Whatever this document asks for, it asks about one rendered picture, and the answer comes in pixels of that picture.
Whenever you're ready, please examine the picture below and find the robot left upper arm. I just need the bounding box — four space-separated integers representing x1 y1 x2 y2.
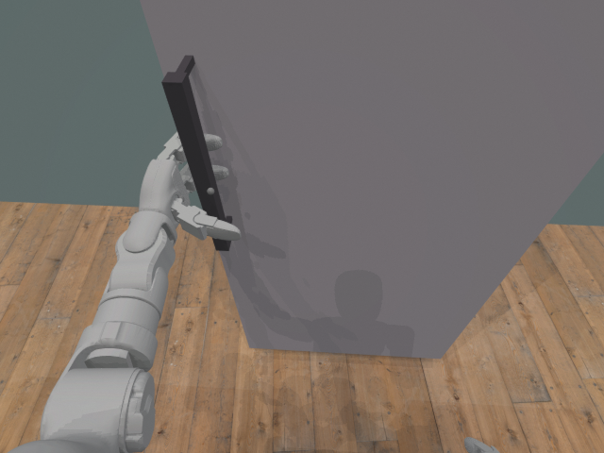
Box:
8 368 156 453

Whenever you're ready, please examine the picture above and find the fridge door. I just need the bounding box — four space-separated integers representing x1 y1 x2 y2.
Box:
140 0 604 359

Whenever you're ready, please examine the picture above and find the robot left hand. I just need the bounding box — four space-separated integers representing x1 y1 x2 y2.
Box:
139 133 241 241

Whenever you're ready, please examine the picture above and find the left robot forearm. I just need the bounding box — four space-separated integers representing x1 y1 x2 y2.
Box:
40 210 177 440

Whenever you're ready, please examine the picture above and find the handle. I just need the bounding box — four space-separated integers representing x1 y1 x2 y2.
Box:
161 56 232 251

